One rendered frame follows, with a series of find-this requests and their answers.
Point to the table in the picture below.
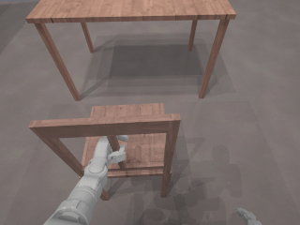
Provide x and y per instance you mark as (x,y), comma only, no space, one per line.
(104,11)

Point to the chair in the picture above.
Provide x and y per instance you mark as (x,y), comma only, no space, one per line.
(152,137)

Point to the left robot forearm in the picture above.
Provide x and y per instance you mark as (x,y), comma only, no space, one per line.
(83,199)

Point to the robot left hand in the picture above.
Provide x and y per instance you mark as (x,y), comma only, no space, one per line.
(103,150)

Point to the robot right hand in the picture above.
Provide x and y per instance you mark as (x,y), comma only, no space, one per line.
(248,217)

